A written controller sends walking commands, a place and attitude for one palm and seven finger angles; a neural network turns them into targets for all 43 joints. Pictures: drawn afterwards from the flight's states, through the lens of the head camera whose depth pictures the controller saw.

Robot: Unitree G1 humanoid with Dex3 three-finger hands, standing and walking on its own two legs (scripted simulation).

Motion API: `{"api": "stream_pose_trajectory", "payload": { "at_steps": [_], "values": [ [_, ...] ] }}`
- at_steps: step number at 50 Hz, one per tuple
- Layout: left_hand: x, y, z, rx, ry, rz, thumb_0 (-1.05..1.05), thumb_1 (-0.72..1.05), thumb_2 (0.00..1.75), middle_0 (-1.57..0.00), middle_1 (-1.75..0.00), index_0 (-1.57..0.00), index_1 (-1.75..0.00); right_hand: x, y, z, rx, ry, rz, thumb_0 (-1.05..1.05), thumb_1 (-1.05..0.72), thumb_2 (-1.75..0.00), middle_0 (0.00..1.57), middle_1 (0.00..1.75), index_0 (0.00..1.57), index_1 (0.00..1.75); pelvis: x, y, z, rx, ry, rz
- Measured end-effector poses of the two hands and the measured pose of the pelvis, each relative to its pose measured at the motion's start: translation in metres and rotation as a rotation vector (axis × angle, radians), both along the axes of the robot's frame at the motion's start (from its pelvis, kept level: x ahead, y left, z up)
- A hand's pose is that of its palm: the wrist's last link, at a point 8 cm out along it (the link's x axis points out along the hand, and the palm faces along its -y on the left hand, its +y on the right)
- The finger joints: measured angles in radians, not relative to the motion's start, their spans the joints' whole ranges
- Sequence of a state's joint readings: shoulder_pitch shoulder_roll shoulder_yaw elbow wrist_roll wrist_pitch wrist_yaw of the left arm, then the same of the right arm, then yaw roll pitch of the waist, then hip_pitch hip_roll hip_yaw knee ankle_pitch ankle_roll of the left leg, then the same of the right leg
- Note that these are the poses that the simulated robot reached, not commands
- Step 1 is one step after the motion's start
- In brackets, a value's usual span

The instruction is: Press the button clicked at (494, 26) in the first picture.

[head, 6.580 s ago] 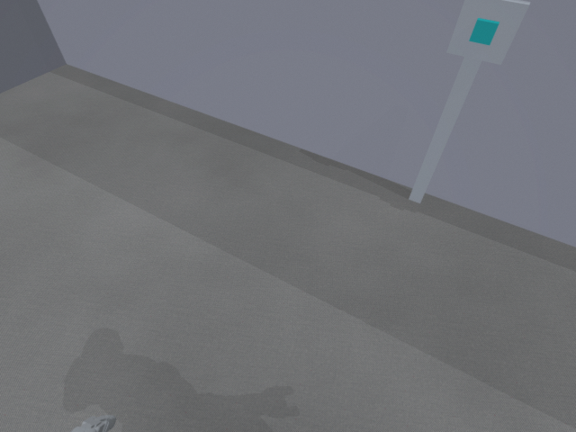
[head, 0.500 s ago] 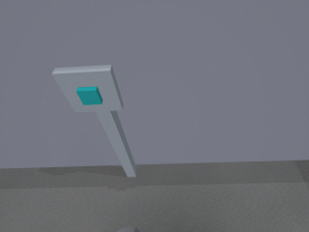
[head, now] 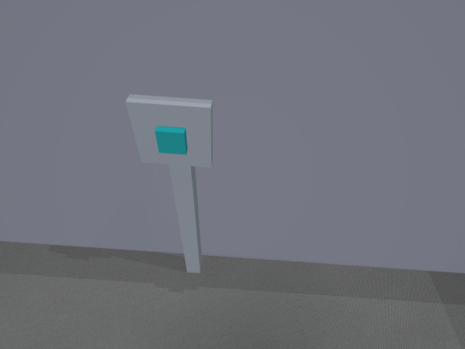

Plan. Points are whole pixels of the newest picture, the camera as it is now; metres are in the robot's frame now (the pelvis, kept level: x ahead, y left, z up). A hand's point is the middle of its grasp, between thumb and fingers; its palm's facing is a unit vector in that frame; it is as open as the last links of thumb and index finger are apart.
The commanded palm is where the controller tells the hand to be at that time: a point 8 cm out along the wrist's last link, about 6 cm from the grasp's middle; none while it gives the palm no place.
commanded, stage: come to a stop and stand still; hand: left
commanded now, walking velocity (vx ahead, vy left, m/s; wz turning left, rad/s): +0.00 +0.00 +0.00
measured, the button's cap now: (172, 139) +0.53 +0.19 +0.05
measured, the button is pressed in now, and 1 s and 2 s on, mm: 0 0 0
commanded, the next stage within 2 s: look again from close up in 0.56 s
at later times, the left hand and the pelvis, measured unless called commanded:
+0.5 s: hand out of the picture +0.02 +0.16 -0.18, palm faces +0.03 -0.98 -0.18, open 7.3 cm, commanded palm none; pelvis +0.02 -0.01 +0.00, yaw +0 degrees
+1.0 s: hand out of the picture +0.01 +0.16 -0.17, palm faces +0.03 -0.97 -0.23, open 7.4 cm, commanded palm none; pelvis +0.01 -0.02 -0.01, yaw +0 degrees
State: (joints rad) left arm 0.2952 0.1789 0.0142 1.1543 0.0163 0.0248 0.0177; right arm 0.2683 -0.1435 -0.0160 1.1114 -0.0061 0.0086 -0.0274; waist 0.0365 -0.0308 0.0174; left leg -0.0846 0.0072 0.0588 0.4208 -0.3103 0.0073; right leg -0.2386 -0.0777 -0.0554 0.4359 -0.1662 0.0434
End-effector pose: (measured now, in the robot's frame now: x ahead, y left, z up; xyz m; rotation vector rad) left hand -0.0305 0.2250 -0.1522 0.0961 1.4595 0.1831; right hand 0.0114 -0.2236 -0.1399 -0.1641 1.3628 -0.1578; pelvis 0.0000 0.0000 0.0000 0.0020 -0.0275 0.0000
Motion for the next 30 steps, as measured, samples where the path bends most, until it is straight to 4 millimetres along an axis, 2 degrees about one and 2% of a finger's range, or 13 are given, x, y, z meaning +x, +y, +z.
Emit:
{"api": "stream_pose_trajectory", "payload": {
  "at_steps": [7, 15, 23, 30],
  "values": [
    [0.005, -0.01, 0.001, -0.02, 0.023, -0.019, 0.0, 0.91, 0.9, -0.2, -0.3, -0.2, -0.3, -0.016, 0.013, -0.004, 0.032, 0.05, -0.034, 0.01, -0.92, -0.9, 0.2, 0.3, 0.2, 0.3, 0.008, 0.003, 0.001, -0.004, 0.004, -0.007],
    [0.027, -0.018, 0.001, -0.02, 0.0, -0.035, 0.01, 0.91, 0.9, -0.2, -0.3, -0.2, -0.3, -0.028, 0.021, -0.007, 0.053, 0.093, -0.064, 0.01, -0.91, -0.9, 0.2, 0.3, 0.2, 0.3, 0.016, 0.0, 0.0, -0.006, 0.004, -0.009],
    [0.04, -0.016, 0.002, 0.004, -0.027, -0.04, 0.01, 0.92, 0.9, -0.2, -0.3, -0.2, -0.3, -0.03, 0.017, -0.008, 0.056, 0.103, -0.075, 0.01, -0.91, -0.9, 0.2, 0.3, 0.2, 0.3, 0.02, -0.006, 0.0, -0.008, 0.001, -0.007],
    [0.044, -0.017, 0.004, 0.012, -0.041, -0.041, 0.01, 0.92, 0.9, -0.2, -0.3, -0.2, -0.3, -0.025, 0.008, -0.008, 0.047, 0.091, -0.067, 0.0, -0.91, -0.9, 0.2, 0.3, 0.2, 0.3, 0.019, -0.01, 0.0, -0.008, -0.001, -0.005]
  ]
}}
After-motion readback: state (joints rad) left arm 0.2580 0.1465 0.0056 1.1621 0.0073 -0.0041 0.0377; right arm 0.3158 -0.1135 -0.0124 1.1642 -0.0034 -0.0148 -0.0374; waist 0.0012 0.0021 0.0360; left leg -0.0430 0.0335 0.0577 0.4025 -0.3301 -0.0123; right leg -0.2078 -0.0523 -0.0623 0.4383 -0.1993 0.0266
